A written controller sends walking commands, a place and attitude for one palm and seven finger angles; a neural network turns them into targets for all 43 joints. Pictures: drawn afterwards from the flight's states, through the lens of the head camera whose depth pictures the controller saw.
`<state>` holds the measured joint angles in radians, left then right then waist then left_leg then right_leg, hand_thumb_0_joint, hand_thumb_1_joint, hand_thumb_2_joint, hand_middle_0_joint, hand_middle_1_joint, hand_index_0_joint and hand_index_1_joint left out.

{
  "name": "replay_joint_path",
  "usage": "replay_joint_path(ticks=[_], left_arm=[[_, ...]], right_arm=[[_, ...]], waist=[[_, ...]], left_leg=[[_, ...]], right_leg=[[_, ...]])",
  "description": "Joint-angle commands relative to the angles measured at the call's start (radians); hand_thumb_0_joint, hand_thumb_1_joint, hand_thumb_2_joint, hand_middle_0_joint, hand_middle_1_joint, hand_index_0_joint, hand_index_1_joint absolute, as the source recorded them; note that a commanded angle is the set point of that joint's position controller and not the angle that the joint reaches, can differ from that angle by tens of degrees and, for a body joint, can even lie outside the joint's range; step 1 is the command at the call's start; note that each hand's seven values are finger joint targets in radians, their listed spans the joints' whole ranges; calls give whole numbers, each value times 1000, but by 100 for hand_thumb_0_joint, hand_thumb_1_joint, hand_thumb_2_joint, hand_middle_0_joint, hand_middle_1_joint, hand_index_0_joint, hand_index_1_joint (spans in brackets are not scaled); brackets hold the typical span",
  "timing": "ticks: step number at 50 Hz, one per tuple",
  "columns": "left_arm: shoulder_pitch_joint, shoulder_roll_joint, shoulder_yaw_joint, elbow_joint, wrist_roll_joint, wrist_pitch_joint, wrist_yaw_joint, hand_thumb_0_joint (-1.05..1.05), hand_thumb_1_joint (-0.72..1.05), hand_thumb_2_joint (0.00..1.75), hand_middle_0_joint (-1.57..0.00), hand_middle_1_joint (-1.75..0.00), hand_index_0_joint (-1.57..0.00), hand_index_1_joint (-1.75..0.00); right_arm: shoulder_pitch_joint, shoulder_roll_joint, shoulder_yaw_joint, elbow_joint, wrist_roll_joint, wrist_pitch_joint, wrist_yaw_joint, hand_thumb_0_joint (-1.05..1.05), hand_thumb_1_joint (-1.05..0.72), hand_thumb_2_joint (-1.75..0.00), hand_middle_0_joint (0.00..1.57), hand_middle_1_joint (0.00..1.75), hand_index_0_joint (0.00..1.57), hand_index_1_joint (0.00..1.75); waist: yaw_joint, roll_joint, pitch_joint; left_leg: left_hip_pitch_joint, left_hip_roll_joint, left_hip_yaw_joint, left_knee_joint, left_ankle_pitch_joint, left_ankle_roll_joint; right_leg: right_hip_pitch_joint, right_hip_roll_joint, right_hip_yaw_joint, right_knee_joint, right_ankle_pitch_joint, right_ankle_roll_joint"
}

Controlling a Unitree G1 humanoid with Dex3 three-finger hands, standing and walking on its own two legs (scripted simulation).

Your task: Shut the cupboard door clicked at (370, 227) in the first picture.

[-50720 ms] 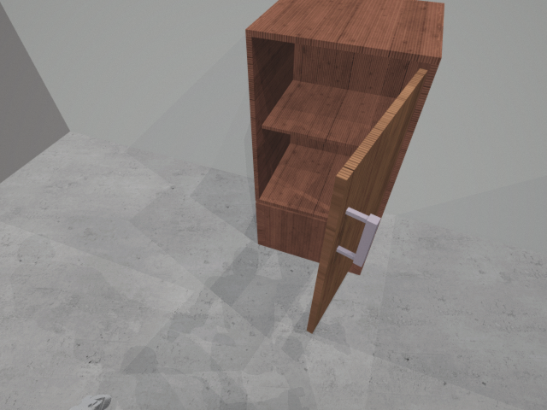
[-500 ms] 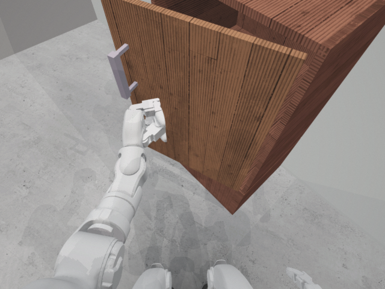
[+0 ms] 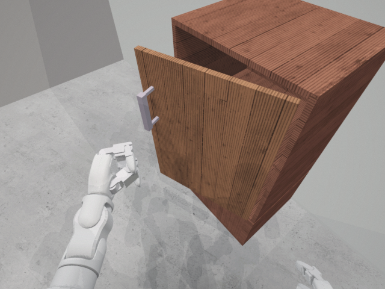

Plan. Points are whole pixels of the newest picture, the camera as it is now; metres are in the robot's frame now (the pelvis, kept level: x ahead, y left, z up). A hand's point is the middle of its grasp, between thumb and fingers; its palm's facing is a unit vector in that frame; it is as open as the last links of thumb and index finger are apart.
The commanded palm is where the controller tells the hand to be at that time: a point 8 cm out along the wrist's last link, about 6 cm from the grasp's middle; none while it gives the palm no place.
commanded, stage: draw the hand back to the body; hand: left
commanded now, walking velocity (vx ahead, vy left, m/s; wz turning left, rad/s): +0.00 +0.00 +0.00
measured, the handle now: (149, 109) +0.61 +0.15 +0.00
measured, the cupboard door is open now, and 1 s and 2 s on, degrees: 18 18 18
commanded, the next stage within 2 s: step back with the hand held close in 1.10 s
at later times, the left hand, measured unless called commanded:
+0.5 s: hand (45, 193) +0.24 +0.24 +0.15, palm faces +0.28 -0.91 -0.31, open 4.4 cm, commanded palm +0.20 +0.29 +0.18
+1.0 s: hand out of the picture +0.20 +0.28 +0.19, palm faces +0.44 -0.81 -0.38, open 7.3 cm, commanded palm +0.15 +0.33 +0.21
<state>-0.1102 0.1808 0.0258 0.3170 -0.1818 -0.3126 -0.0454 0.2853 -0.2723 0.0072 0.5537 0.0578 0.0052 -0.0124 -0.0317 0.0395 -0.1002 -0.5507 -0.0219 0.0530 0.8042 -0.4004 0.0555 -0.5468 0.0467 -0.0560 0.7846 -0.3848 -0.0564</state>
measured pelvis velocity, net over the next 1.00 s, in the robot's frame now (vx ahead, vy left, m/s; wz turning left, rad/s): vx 0.01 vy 0.02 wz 0.01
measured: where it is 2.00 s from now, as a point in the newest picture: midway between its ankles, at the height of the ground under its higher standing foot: outside the picture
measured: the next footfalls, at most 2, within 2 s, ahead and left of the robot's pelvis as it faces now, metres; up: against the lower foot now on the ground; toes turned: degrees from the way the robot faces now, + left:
none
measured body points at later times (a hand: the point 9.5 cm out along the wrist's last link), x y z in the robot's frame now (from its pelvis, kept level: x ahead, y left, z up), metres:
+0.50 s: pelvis +0.02 +0.02 +0.04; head +0.00 +0.00 +0.48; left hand +0.22 +0.28 +0.17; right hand +0.22 -0.18 -0.05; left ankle +0.00 +0.08 -0.71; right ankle +0.00 -0.08 -0.71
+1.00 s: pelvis +0.01 +0.02 +0.04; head -0.01 +0.00 +0.48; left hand +0.17 +0.32 +0.21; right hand +0.20 -0.20 -0.05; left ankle +0.00 +0.08 -0.71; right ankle +0.00 -0.08 -0.71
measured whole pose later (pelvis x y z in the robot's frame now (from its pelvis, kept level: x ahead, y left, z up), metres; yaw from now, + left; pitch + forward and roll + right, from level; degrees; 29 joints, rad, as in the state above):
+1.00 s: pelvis +0.01 +0.02 +0.04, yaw +1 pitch -3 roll -1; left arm 0.47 0.34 0.31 -0.38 -0.08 -0.07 0.10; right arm 0.22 -0.24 0.02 0.62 0.03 -0.08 -0.06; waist 0.06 0.07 -0.01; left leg -0.12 -0.06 0.04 0.43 -0.26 0.08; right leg -0.11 0.02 -0.04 0.41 -0.24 -0.02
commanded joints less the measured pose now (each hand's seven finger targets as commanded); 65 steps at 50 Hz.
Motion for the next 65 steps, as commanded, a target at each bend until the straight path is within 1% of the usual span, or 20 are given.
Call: replay_joint_path(ticks=[1, 2, 4, 6, 7, 15, 19, 22, 24, 30, 36, 38, 40, 44, 50, 53, 61, 62, 63, 65], left_arm=[[-177, 134, 85, -362, -29, -8, -20, 0, 90, 90, -116, -135, -116, -135], [-164, 202, 33, -433, 66, 34, 34, 0, 90, 90, -113, -132, -113, -132], [-83, 183, 31, -488, 75, 96, 76, 0, 90, 90, -108, -126, -108, -126], [-49, 190, 45, -513, 91, 135, 103, 0, 90, 90, -102, -120, -102, -120], [-19, 197, 59, -527, 95, 152, 111, 0, 90, 90, -100, -117, -100, -117], [152, 209, 101, -699, 111, 221, 133, 0, 90, 90, -78, -93, -78, -93], [258, 252, 168, -751, 114, 238, 141, 0, 90, 90, -67, -81, -67, -81], [285, 270, 210, -818, 115, 234, 148, 0, 90, 90, -58, -72, -58, -72], [338, 303, 258, -832, 114, 234, 152, 0, 90, 90, -53, -66, -53, -66], [438, 334, 347, -895, 105, 218, 155, 0, 90, 90, -36, -48, -36, -48], [514, 402, 468, -944, 96, 188, 166, 0, 90, 90, -20, -30, -20, -30], [509, 339, 408, -897, 99, 191, 162, 0, 90, 90, -20, -30, -20, -30], [496, 324, 389, -872, 99, 192, 161, 0, 90, 90, -20, -30, -20, -30], [460, 366, 416, -901, 107, 182, 170, 0, 90, 90, -20, -30, -20, -30], [470, 385, 442, -947, 105, 173, 174, 0, 90, 90, -20, -30, -20, -30], [481, 370, 434, -921, 103, 180, 170, 0, 90, 90, -20, -30, -20, -30], [500, 361, 428, -902, 98, 186, 163, 0, 90, 90, -20, -30, -20, -30], [377, 479, 548, -977, 103, 137, 174, 0, 90, 90, -20, -30, -20, -30], [469, 412, 498, -891, 99, 125, 170, 0, 90, 90, -20, -30, -20, -30], [518, 389, 476, -871, 103, 103, 167, 0, 90, 90, -20, -30, -20, -30]], right_arm=[[-101, -91, -25, -171, 4, -69, -13, 0, -90, -90, 20, 30, 20, 30], [-136, -67, -32, -176, 0, -41, -33, 0, -90, -90, 20, 30, 20, 30], [-154, -62, -23, -186, -2, -24, -56, 0, -90, -90, 20, 30, 20, 30], [-168, -56, -11, -174, -6, -18, -66, 0, -90, -90, 20, 30, 20, 30], [-172, -54, -8, -174, -6, -15, -70, 0, -90, -90, 20, 30, 20, 30], [-201, -51, 11, -170, -25, -34, -67, 0, -90, -90, 20, 30, 20, 30], [-207, -58, 8, -156, -36, -48, -60, 0, -90, -90, 20, 30, 20, 30], [-208, -54, 6, -152, -37, -60, -54, 0, -90, -90, 20, 30, 20, 30], [-212, -61, 0, -144, -39, -68, -53, 0, -90, -90, 20, 30, 20, 30], [-212, -62, -11, -130, -35, -86, -47, 0, -90, -90, 20, 30, 20, 30], [-213, -64, -25, -118, -27, -119, -48, 0, -90, -90, 20, 30, 20, 30], [-204, -71, -25, -108, -29, -124, -46, 0, -90, -90, 20, 30, 20, 30], [-203, -82, -31, -106, -28, -127, -49, 0, -90, -90, 20, 30, 20, 30], [-204, -85, -33, -100, -30, -137, -55, 0, -90, -90, 20, 30, 20, 30], [-208, -70, -26, -101, -33, -155, -57, 0, -90, -90, 20, 30, 20, 30], [-209, -67, -25, -101, -32, -152, -54, 0, -90, -90, 20, 30, 20, 30], [-207, -68, -28, -101, -33, -144, -50, 0, -90, -90, 20, 30, 20, 30], [-206, -100, -39, -137, -29, -123, -55, 0, -90, -90, 20, 30, 20, 30], [-198, -87, -38, -113, -33, -111, -61, 0, -90, -90, 20, 30, 20, 30], [-199, -89, -45, -108, -39, -93, -58, 0, -90, -90, 20, 30, 20, 30]], waist=[[23, -24, -217], [38, -65, -235], [33, -68, -177], [33, -19, -117], [35, -33, -101], [50, 23, -56], [63, -2, -23], [67, 34, -21], [76, 3, -18], [84, 22, -5], [97, 50, 21], [82, 30, 82], [76, -11, 93], [84, 22, 65], [96, 67, 31], [92, 51, 70], [90, 25, 59], [51, 40, 78], [43, -2, 67], [39, -19, 27]], left_leg=[[166, 17, -63, -137, 216, -13], [205, 23, -64, -190, 218, -15], [223, 27, -58, -227, 230, -11], [277, 33, -67, -268, 256, -15], [301, 36, -68, -283, 274, -15], [446, 56, -86, -388, 429, -32], [453, 61, -89, -412, 475, -40], [469, 66, -105, -430, 489, -55], [457, 65, -102, -434, 476, -51], [442, 65, -106, -439, 485, -56], [416, 67, -107, -450, 402, -58], [395, 69, -116, -464, 347, -57], [395, 68, -112, -467, 306, -47], [396, 65, -121, -477, 240, -41], [393, 58, -113, -467, 305, -47], [390, 59, -106, -467, 301, -47], [403, 56, -89, -457, 318, -37], [326, 75, -111, -423, 212, -4], [345, 65, -113, -390, 206, -2], [353, 68, -110, -359, 245, -8]], right_leg=[[187, -34, 53, -136, 276, 34], [255, -63, 115, -200, 275, 38], [310, -71, 115, -247, 296, 45], [309, -66, 97, -272, 309, 36], [319, -62, 86, -286, 320, 35], [413, -56, 53, -373, 376, 27], [443, -52, 48, -404, 391, 27], [449, -50, 43, -410, 368, 27], [466, -49, 43, -420, 365, 28], [482, -52, 41, -418, 363, 28], [468, -47, 43, -423, 307, 27], [427, -47, 39, -427, 267, 30], [413, -49, 43, -434, 246, 33], [428, -49, 47, -429, 217, 31], [471, -50, 52, -420, 262, 24], [446, -46, 53, -429, 256, 25], [445, -49, 59, -437, 274, 28], [403, -105, 186, -466, 304, 23], [365, -138, 207, -479, 297, 12], [356, -166, 220, -463, 343, 1]])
